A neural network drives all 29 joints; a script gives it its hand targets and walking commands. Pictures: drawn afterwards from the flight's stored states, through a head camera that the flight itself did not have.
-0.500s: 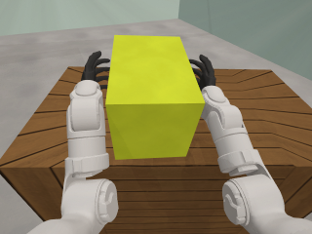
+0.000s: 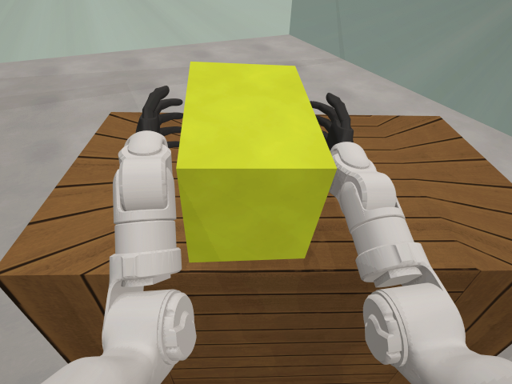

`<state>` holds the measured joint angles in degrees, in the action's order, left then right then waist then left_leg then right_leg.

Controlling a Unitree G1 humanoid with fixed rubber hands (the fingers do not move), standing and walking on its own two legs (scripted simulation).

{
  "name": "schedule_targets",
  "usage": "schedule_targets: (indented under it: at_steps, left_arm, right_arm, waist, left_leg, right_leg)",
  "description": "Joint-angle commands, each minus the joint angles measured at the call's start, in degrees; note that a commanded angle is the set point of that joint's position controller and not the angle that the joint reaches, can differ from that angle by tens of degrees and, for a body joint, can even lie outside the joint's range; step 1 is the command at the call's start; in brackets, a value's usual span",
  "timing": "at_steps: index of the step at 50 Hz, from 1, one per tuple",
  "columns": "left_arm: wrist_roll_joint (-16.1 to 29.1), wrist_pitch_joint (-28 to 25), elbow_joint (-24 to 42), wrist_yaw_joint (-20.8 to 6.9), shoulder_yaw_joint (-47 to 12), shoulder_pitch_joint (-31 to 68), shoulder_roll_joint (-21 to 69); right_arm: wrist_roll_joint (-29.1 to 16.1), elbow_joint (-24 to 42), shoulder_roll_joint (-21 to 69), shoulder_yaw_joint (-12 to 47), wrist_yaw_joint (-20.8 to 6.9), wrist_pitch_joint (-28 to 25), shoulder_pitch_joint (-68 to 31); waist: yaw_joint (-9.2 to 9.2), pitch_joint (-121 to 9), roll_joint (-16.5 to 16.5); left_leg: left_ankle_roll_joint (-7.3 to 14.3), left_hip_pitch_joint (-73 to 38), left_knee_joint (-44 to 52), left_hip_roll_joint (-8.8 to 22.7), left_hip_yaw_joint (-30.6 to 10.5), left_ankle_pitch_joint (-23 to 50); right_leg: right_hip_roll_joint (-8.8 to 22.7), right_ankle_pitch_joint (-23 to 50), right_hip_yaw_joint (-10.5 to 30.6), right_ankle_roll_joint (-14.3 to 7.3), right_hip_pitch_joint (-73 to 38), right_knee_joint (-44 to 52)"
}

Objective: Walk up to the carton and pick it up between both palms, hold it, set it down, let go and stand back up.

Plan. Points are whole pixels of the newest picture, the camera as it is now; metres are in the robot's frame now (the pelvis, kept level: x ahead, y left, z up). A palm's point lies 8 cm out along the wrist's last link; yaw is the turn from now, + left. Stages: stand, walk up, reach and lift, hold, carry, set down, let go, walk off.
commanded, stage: hold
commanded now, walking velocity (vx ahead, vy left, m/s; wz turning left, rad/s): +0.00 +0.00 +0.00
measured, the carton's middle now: (245, 157) +0.39 +0.01 +0.20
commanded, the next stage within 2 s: none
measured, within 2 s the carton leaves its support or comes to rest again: neither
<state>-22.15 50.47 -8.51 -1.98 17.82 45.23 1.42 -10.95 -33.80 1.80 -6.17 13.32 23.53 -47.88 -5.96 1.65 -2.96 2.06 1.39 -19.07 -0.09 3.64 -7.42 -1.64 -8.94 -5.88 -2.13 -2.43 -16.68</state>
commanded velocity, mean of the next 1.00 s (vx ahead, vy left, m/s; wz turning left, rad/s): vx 0.00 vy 0.00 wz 0.00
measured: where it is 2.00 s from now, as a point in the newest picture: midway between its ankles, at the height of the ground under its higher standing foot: outside the picture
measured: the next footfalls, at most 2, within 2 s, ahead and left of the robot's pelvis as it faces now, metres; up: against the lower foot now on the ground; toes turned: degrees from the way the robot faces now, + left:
none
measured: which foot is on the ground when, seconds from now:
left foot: down 0.00-1.00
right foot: down 0.00-1.00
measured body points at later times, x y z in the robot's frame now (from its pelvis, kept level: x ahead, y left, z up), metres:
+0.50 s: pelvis +0.01 -0.01 +0.00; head -0.05 +0.02 +0.45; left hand +0.39 +0.14 +0.24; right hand +0.39 -0.14 +0.23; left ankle +0.05 +0.09 -0.75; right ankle +0.02 -0.09 -0.75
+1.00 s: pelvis +0.01 -0.01 +0.00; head -0.04 +0.02 +0.45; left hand +0.39 +0.14 +0.24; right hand +0.39 -0.13 +0.23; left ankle +0.05 +0.09 -0.75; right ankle +0.02 -0.09 -0.75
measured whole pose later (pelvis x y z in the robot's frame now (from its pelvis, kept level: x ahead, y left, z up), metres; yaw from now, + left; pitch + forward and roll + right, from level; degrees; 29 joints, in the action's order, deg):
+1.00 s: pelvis +0.01 -0.01 +0.00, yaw +1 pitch -10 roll -1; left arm -21.0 50.9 -4.2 -2.8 17.1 42.4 1.3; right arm -14.2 -29.4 1.0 -3.1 15.7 24.7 -46.0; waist -6.4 2.3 -3.1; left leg 1.3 0.9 -19.6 0.2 2.6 -8.5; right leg -2.1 -9.5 -6.7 -2.4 -3.9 -15.5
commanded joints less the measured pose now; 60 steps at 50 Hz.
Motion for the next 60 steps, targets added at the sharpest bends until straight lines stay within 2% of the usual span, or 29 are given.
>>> schedule_targets:
  at_steps: [1, 7, 8, 11, 12, 14, 17, 19, 21, 25, 28, 29, 30, 32, 34, 37, 39, 40, 42, 43, 45, 47, 50, 53, 54, 57, 58, 59, 60]
  left_arm:
    - [8.87, -3.85, 2.02, -7.46, -22.57, 38.38, 32.07]
    - [9.24, -4.66, 2.59, -7.74, -21.75, 38.53, 31.35]
    - [8.95, -4.75, 2.59, -7.51, -21.52, 38.14, 31.61]
    - [9.11, -4.63, 2.58, -7.62, -22.43, 37.98, 32.0]
    - [8.79, -4.54, 3.14, -7.58, -23.24, 36.81, 32.35]
    - [7.9, -4.02, 0.97, -7.67, -21.73, 36.77, 31.23]
    - [8.11, -4.16, 2.49, -7.92, -21.6, 39.03, 31.18]
    - [9.32, -4.34, 4.86, -7.64, -24.07, 39.18, 32.72]
    - [9.18, -4.41, 3.93, -7.38, -24.5, 39.17, 33.01]
    - [8.51, -4.43, 3.3, -7.21, -23.21, 38.62, 32.15]
    - [9.66, -4.83, 5.57, -6.95, -23.93, 36.29, 31.39]
    - [10.19, -4.83, 6.98, -6.86, -24.31, 36.87, 31.34]
    - [10.91, -4.71, 7.24, -6.89, -24.09, 36.36, 31.07]
    - [9.92, -4.06, 7.1, -7.39, -24.43, 35.47, 30.76]
    - [8.56, -3.2, 4.53, -8.14, -22.02, 33.9, 29.62]
    - [7.68, -2.71, 3.77, -8.86, -20.98, 33.95, 29.26]
    - [7.96, -2.93, 4.51, -9.19, -21.09, 35.53, 29.19]
    - [8.07, -2.87, 5.08, -9.01, -21.91, 35.47, 30.17]
    - [10.59, -3.15, 8.89, -8.33, -25.05, 35.98, 31.79]
    - [11.17, -3.4, 10.66, -7.75, -26.76, 36.49, 32.68]
    - [10.84, -3.09, 9.06, -7.7, -26.41, 35.2, 32.13]
    - [9.25, -3.02, 7.72, -7.62, -24.78, 35.82, 30.75]
    - [9.1, -2.62, 5.66, -8.03, -24.35, 35.88, 31.13]
    - [10.2, -3.11, 6.69, -7.79, -24.5, 36.51, 31.56]
    - [11.3, -3.47, 9.18, -7.62, -26.62, 37.25, 32.96]
    - [10.98, -3.36, 10.76, -6.88, -26.68, 36.36, 32.89]
    - [11.27, -3.21, 10.35, -6.78, -26.96, 36.07, 32.28]
    - [10.8, -2.84, 9.47, -6.67, -26.36, 34.54, 32.59]
    - [11.14, -2.72, 9.93, -6.65, -26.25, 33.13, 31.83]
  right_arm:
    - [-3.38, 14.66, 29.77, 19.19, -5.02, -3.7, -47.48]
    - [-4.62, 17.07, 30.28, 21.04, -4.28, -4.35, -49.35]
    - [-4.53, 17.18, 30.93, 20.57, -4.15, -4.37, -48.81]
    - [-4.91, 17.31, 31.68, 21.19, -3.96, -4.35, -48.4]
    - [-5.55, 16.69, 31.12, 20.83, -3.88, -4.18, -46.84]
    - [-4.33, 15.29, 30.15, 20.43, -3.92, -3.77, -45.96]
    - [-4.04, 15.8, 30.23, 20.16, -3.91, -3.82, -47.32]
    - [-5.3, 17.62, 31.0, 20.69, -4.04, -4.2, -48.03]
    - [-5.17, 16.29, 30.08, 19.85, -4.31, -4.1, -47.49]
    - [-4.57, 16.98, 30.48, 20.4, -4.27, -4.13, -47.95]
    - [-7.22, 21.2, 32.11, 24.3, -3.69, -4.16, -47.36]
    - [-7.69, 22.82, 32.32, 25.08, -3.16, -4.1, -47.95]
    - [-8.79, 23.81, 31.61, 25.21, -2.57, -4.1, -48.4]
    - [-8.47, 22.66, 31.13, 26.68, -1.95, -2.95, -44.81]
    - [-7.76, 20.77, 30.65, 25.68, -1.96, -2.12, -45.38]
    - [-6.45, 18.94, 29.76, 23.28, -2.26, -1.85, -45.64]
    - [-6.65, 18.1, 30.33, 22.64, -2.63, -2.02, -45.62]
    - [-6.34, 19.22, 30.01, 22.31, -2.67, -2.26, -44.66]
    - [-7.97, 22.95, 29.94, 23.34, -2.51, -2.85, -45.85]
    - [-8.72, 24.25, 30.11, 23.98, -2.21, -2.98, -46.07]
    - [-8.38, 22.33, 30.08, 24.07, -1.97, -2.15, -44.66]
    - [-7.51, 21.17, 30.37, 24.08, -2.24, -1.59, -44.19]
    - [-6.34, 18.56, 30.23, 22.42, -2.95, -1.24, -43.87]
    - [-6.78, 19.67, 30.32, 22.18, -3.16, -1.86, -44.57]
    - [-6.93, 21.64, 29.8, 22.62, -3.22, -2.31, -46.47]
    - [-8.63, 24.07, 30.35, 25.38, -2.95, -2.26, -46.34]
    - [-8.83, 24.01, 30.57, 25.77, -2.82, -2.14, -46.67]
    - [-9.13, 24.45, 30.28, 25.92, -2.68, -2.02, -45.9]
    - [-9.02, 24.74, 30.08, 26.34, -2.55, -1.99, -45.05]
  waist:
    - [-1.07, -21.15, 4.89]
    - [-0.12, -24.28, 2.22]
    - [-0.65, -23.53, 2.74]
    - [-0.12, -23.73, 3.63]
    - [-1.65, -21.9, 5.08]
    - [-0.5, -19.49, 4.98]
    - [-1.17, -20.72, 4.32]
    - [-1.66, -22.95, 6.06]
    - [-1.95, -22.35, 7.27]
    - [-1.37, -21.55, 5.16]
    - [0.28, -26.08, 3.01]
    - [0.46, -28.54, 3.67]
    - [-0.37, -28.67, 2.36]
    - [-0.33, -26.5, 3.36]
    - [0.62, -22.53, 1.49]
    - [-0.11, -18.1, 2.37]
    - [-0.01, -19.18, 2.81]
    - [-0.65, -20.21, 4.71]
    - [-1.27, -24.43, 4.66]
    - [-1.39, -25.92, 6.49]
    - [-2.11, -23.54, 5.39]
    - [-1.08, -21.52, 5.07]
    - [-1.18, -18.93, 5.04]
    - [-1.02, -21.62, 4.79]
    - [-1.42, -24.99, 5.67]
    - [-1.2, -27.63, 5.39]
    - [-0.27, -27.19, 5.07]
    - [-0.41, -26.35, 5.26]
    - [-0.45, -25.65, 3.78]
  left_leg:
    - [-0.69, -5.45, 2.9, 0.82, -2.13, 2.79]
    - [-0.49, -6.8, 2.04, 0.69, -2.38, 5.8]
    - [-0.68, -7.23, 1.66, 0.37, -2.28, 6.49]
    - [-0.82, -7.5, 1.58, 0.2, -2.08, 7.13]
    - [-1.37, -6.35, 1.53, 0.64, -2.29, 7.56]
    - [-1.01, -5.53, 2.05, 0.26, -2.07, 4.95]
    - [-0.47, -4.91, 2.39, 0.39, -2.27, 2.18]
    - [-0.95, -6.13, 2.09, 0.16, -2.42, 4.73]
    - [-1.39, -6.08, 1.87, 0.79, -2.41, 5.72]
    - [-0.67, -4.84, 2.54, 0.58, -2.39, 2.9]
    - [-0.85, -7.61, 0.46, 0.06, -3.01, 9.83]
    - [-1.09, -7.44, 0.08, -0.38, -3.11, 11.48]
    - [-1.21, -9.21, -0.56, -0.48, -2.78, 12.84]
    - [-1.37, -9.35, -0.59, -0.23, -2.95, 13.25]
    - [-0.79, -8.21, 0.39, 0.05, -2.91, 9.29]
    - [-0.22, -4.46, 2.78, 0.01, -1.88, 2.89]
    - [-0.13, -4.31, 2.75, 0.03, -1.98, 3.27]
    - [-0.66, -5.04, 2.56, 0.05, -2.08, 5.14]
    - [-1.53, -7.58, 1.12, -0.02, -2.36, 10.42]
    - [-2.17, -7.9, -0.03, -0.04, -3.03, 12.32]
    - [-1.96, -8.77, -0.2, 0.01, -3.23, 11.38]
    - [-1.68, -6.87, 0.93, 0.03, -3.06, 7.89]
    - [-1.27, -4.89, 2.52, 0.29, -2.4, 3.35]
    - [-0.96, -5.38, 2.44, 0.37, -2.59, 4.63]
    - [-1.02, -6.59, 1.95, 0.46, -3.02, 6.75]
    - [-2.39, -9.43, -0.29, 0.27, -3.26, 13.52]
    - [-2.42, -9.77, -0.62, 0.16, -3.3, 13.49]
    - [-2.44, -9.96, -0.71, 0.21, -3.36, 13.21]
    - [-2.21, -9.59, -0.68, -0.1, -3.03, 13.7]
  right_leg:
    - [-0.16, 4.01, 1.47, 3.92, -2.95, 2.23]
    - [-0.23, 8.04, 1.39, 4.68, -4.67, 1.99]
    - [-0.33, 8.14, 0.85, 4.54, -4.16, 2.0]
    - [-0.47, 8.38, 1.07, 4.47, -3.82, 1.95]
    - [-0.47, 8.82, 1.06, 4.42, -3.83, 2.08]
    - [-0.15, 7.28, 1.55, 4.96, -3.24, 2.39]
    - [0.21, 4.73, 1.76, 4.68, -2.88, 2.2]
    - [-0.16, 6.56, 1.17, 4.47, -3.67, 2.27]
    - [-0.19, 6.11, 1.53, 3.93, -3.19, 2.18]
    - [-0.2, 4.96, 1.41, 4.26, -3.36, 2.23]
    - [0.38, 14.89, 2.53, 5.56, -5.19, 1.21]
    - [0.21, 17.72, 2.24, 5.74, -7.45, 0.64]
    - [-0.26, 19.34, 1.64, 5.97, -7.65, 0.3]
    - [0.05, 20.19, 2.47, 5.7, -7.14, 0.81]
    - [0.29, 14.16, 1.84, 5.83, -5.09, 1.34]
    - [0.14, 8.04, 1.68, 5.54, -3.76, 2.04]
    - [0.35, 8.61, 2.04, 5.45, -5.08, 2.15]
    - [0.2, 9.67, 1.8, 4.67, -5.41, 2.04]
    - [-0.64, 13.76, 0.96, 5.14, -6.99, 1.28]
    - [-0.53, 15.96, 1.68, 5.33, -6.58, 0.77]
    - [0.05, 14.51, 2.05, 5.53, -3.96, 1.68]
    - [-0.27, 11.08, 1.9, 5.17, -4.0, 1.84]
    - [0.1, 6.6, 1.82, 5.21, -2.53, 2.46]
    - [-0.28, 7.24, 1.72, 4.8, -3.92, 2.14]
    - [-0.58, 8.58, 1.84, 4.55, -4.77, 1.27]
    - [-0.56, 15.28, 1.67, 4.94, -5.79, 0.99]
    - [-0.61, 15.21, 1.91, 5.07, -5.13, 1.14]
    - [-0.5, 15.26, 2.44, 5.08, -4.85, 1.24]
    - [-0.84, 15.95, 1.82, 5.23, -5.29, 1.08]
